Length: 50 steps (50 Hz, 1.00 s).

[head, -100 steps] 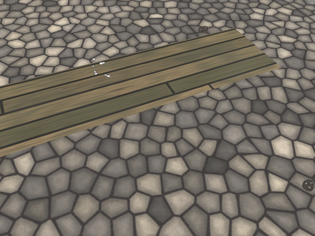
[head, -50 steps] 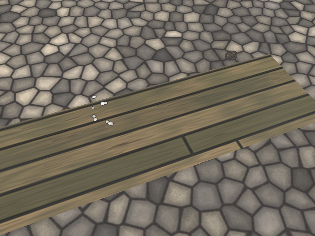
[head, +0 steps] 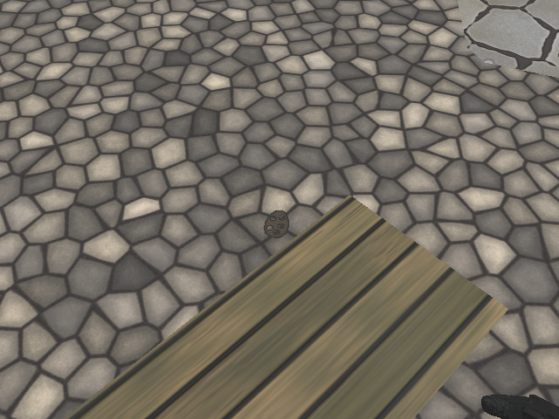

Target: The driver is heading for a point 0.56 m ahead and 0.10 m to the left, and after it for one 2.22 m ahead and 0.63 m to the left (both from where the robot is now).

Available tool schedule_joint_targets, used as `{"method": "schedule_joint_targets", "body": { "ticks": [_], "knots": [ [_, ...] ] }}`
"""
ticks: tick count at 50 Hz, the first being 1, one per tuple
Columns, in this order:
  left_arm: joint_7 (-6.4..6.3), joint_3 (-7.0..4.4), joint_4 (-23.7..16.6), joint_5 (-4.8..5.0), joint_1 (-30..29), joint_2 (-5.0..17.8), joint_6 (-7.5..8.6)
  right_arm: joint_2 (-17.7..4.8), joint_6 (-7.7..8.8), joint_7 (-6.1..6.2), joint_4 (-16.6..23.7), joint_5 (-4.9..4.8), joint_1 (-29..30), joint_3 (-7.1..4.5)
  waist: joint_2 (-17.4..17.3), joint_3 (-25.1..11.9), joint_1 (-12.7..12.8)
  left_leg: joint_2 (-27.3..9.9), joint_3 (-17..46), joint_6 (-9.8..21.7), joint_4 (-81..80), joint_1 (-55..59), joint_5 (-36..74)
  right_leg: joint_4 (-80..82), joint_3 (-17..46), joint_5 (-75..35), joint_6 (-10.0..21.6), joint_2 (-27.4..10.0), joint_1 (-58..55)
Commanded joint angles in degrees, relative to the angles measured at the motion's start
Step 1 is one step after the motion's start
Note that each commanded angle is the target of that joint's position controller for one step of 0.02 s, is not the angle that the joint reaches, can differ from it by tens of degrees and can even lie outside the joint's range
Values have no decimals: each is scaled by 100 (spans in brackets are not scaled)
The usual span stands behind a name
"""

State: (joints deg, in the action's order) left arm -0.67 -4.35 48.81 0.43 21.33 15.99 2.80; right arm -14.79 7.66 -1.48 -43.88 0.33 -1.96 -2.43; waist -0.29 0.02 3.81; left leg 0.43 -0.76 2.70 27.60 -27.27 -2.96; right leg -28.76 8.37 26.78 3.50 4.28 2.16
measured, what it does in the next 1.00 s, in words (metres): walks ahead, turning left: right foot, then left foot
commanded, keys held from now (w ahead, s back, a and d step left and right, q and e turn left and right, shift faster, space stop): w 0.28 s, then w+q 0.40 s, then q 0.32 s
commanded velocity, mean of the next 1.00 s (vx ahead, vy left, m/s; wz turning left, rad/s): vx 0.43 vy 0.00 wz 0.26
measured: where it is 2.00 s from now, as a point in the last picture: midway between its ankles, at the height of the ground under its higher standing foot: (300, 375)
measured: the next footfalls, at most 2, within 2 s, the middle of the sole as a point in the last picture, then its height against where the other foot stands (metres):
right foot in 0.50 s outside the picture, level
left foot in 0.98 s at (245, 373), level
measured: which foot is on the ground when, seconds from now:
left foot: down 0.00-0.52, up 0.54-0.96, down 0.98-1.00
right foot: down 0.00-0.00, up 0.02-0.48, down 0.50-0.96, up 0.98-1.00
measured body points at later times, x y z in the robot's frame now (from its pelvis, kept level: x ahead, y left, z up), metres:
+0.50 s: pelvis +0.27 -0.02 +0.00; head +0.30 -0.02 +0.45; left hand +0.51 +0.21 -0.06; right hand +0.24 -0.30 -0.13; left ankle +0.12 +0.11 -0.72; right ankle +0.40 -0.13 -0.73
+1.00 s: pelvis +0.48 +0.02 -0.01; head +0.52 +0.05 +0.44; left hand +0.47 +0.32 -0.13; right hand +0.75 -0.17 -0.09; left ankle +0.57 +0.14 -0.73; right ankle +0.40 -0.14 -0.70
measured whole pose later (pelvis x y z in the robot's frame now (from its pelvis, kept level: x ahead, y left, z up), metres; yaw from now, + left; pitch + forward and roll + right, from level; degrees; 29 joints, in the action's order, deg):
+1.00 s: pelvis +0.48 +0.02 -0.01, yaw +20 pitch +2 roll -3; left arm -1.6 -4.8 48.3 0.4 12.0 16.6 2.3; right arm -16.8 0.8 -2.1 -37.5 0.3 -6.3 -4.6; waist -1.3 3.1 1.8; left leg -0.4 -1.6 4.6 33.7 -29.3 -5.6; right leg -42.5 -11.4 29.4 -2.9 -4.3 9.2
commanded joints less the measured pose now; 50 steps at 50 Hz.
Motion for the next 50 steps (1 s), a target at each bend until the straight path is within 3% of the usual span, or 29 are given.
{"method": "schedule_joint_targets", "body": {
  "ticks": [1, 2, 3, 4, 5, 6, 9, 11, 15, 20, 23, 24, 25, 26, 27, 28, 30, 31, 32, 34, 36, 39, 42, 46, 47, 48, 49, 50],
  "knots": [
    [23, 82, -425, 61, 741, 49, 160, -1595, 0, -9, -263, 26, -2248, -507, -1876, -2118, -721, -2263, 3797, 1617, -570, 4866, -920, -3949, -177, 148, -89, 165, 3213],
    [33, 13, -369, 134, 448, 560, 212, -1056, -26, -30, -235, -125, -2213, -362, -1257, -1707, -909, -2216, 4260, 1443, -980, 4755, -2141, -4550, 260, 579, -54, -115, 3985],
    [48, -48, -532, 174, -200, 792, 241, -813, -60, -6, -144, -128, -1780, -287, -709, -865, -937, -2032, 3461, 1188, -1094, 4007, -2118, -4611, 118, 50, -34, -380, 4293],
    [39, -32, -620, 113, -562, 733, 253, -760, -100, 3, -54, -56, -1404, -243, -225, -430, -793, -1810, 2832, 1077, -1221, 3219, -1507, -4390, -141, -421, -53, -659, 4133],
    [36, -48, -668, 30, -708, 660, 257, -670, -110, -5, -36, -7, -1202, -210, -139, -148, -657, -1629, 2450, 1075, -1366, 2655, -932, -4033, -223, -709, -84, -834, 3993],
    [40, -62, -668, 8, -624, 587, 236, -603, -98, -7, -36, 45, -1129, -174, -293, -142, -501, -1470, 2148, 1033, -1480, 2330, -511, -3800, -239, -879, -98, -986, 3681],
    [33, -16, -664, 9, -539, 333, 155, -676, -70, -1, -142, -24, -1224, -188, -456, -131, -382, -1320, 1555, 1115, -1775, 1997, 221, -3181, -420, -1053, -228, -1111, 3510],
    [22, 21, -802, -25, -913, 266, 142, -847, -93, 51, -214, -46, -1340, -237, -354, -35, -443, -1317, 1288, 1147, -1927, 1980, 549, -2564, -500, -1519, -346, -1164, 3711],
    [72, 89, -969, -21, -1642, 134, 194, -921, -176, 112, -355, -118, -1647, -252, -333, 94, -676, -1025, 715, 910, -1973, 1929, 699, -1127, -667, -2772, -397, -1013, 3409],
    [207, 86, -1237, 51, -2418, 220, 312, -981, -318, 152, -560, -188, -2144, -268, -394, 285, -856, -1219, 1009, 855, -1588, 2270, 470, -172, -668, -2901, -391, -704, 3092],
    [242, -12, -1188, 52, -2081, 483, 401, -1118, -400, 208, -557, -193, -2031, -326, -553, 122, -505, -1363, 1284, 684, -1057, 2456, 724, 220, -654, -2413, -222, -591, 2347],
    [208, -109, -1023, 31, -1519, 656, 416, -1067, -409, 215, -532, -186, -1962, -305, -509, -190, -198, -1150, 1152, 554, -483, 2319, 1273, 398, -747, -2367, -84, -515, 1481],
    [153, -228, -839, -52, -636, 952, 432, -832, -396, 206, -443, -124, -1898, -219, -351, -885, 196, -815, 924, 361, 701, 1695, 1066, 140, -428, -2506, 177, -943, 26],
    [97, -361, -751, -163, 186, 1481, 393, -309, -324, 203, -243, -68, -2237, -68, 747, -1848, 307, -72, 376, -31, 2818, -234, -741, 70, 1336, -2293, 791, -2357, -2208],
    [116, -319, -663, -107, 374, 1321, 323, -278, -241, 191, -217, -180, -2532, -29, 1816, -2394, 226, 135, 650, -125, 4050, -1327, -3159, 778, 3131, -1315, 1254, -2995, -2648],
    [110, -190, -697, -58, 78, 878, 303, -846, -236, 193, -214, -301, -2199, -192, 1158, -1549, 252, -200, 866, -114, 4583, -1781, -2859, 990, 2619, -701, 1036, -2771, -1976],
    [118, -60, -701, -49, -628, 506, 302, -823, -305, 205, -82, -241, -1640, -233, 599, -491, -20, -604, 639, -121, 4365, -1635, -1964, 1385, 1280, -1070, 757, -2330, -437],
    [133, -16, -689, -82, -895, 348, 329, -752, -382, 210, -81, -190, -1636, -270, 647, -222, -204, -757, 672, -124, 4134, -1391, -1683, 1629, 812, -1333, 689, -2137, 110],
    [140, -32, -655, -108, -1064, 370, 353, -621, -461, 193, -66, -206, -1742, -260, 812, -91, -359, -854, 664, -157, 4035, -1099, -1523, 1825, 494, -1550, 695, -2083, 531],
    [136, -76, -570, -110, -1163, 418, 420, -464, -576, 182, 9, -206, -1689, -251, 667, 51, -463, -904, 646, -224, 3883, -1054, -1233, 2063, -54, -2120, 743, -2036, 807],
    [89, -114, -498, -151, -1229, 531, 436, -461, -634, 199, 140, -153, -1505, -273, 449, 197, -541, -841, 635, -328, 3459, -1176, -879, 1992, -635, -3524, 765, -2012, 858],
    [-27, -166, -449, -135, -1279, 712, 341, -309, -602, 90, 321, -96, -1156, -212, 429, 160, -476, -716, 254, -357, 2199, -729, 88, 1794, -1528, -4438, 616, -1744, 927],
    [-108, -206, -374, -49, -1082, 878, 222, -302, -610, -62, 581, -80, -649, -201, 411, 39, -262, -543, -13, -284, 1334, -423, 535, 1534, -1759, -4654, 547, -1825, 577],
    [-146, -300, -367, 162, -1156, 1109, 53, -644, -692, -175, 829, -36, -675, -348, 556, -138, -429, -284, -218, 40, 840, -131, -375, 600, -1759, -5273, 333, -2073, -59],
    [-159, -313, -392, 210, -1231, 1121, 12, -778, -692, -176, 766, -33, -1044, -427, 509, -305, -640, -87, -347, 173, 524, 343, -362, -29, -1841, -5528, 211, -1970, -64],
    [-149, -273, -389, 199, -1150, 986, -17, -1044, -674, -116, 605, -25, -1647, -567, 223, -621, -908, 181, -400, 358, 41, 1230, 215, -1068, -1985, -5221, -17, -1647, 146],
    [-107, -180, -449, -39, -806, 755, 0, -1649, -690, 40, 637, -18, -1977, -729, -833, -1031, -932, -721, 873, 750, 25, 2553, 2876, -2745, -2091, -3073, -450, -1229, 1353],
    [-31, 2, -613, -284, -230, 267, 41, -2053, -680, 94, 884, 92, -1605, -701, -1755, -1713, -278, -2126, 3331, 2066, 179, 3970, 4538, -4746, -1446, 1590, -839, -182, 3251]
  ]
}}
Velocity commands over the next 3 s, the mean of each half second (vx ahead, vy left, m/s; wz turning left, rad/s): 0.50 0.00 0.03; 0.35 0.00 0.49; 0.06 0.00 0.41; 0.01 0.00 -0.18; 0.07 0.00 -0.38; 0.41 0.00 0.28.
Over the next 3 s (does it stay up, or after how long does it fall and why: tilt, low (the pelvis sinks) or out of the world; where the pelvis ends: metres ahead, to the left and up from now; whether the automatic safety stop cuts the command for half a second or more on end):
stays up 0.77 0.06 0.02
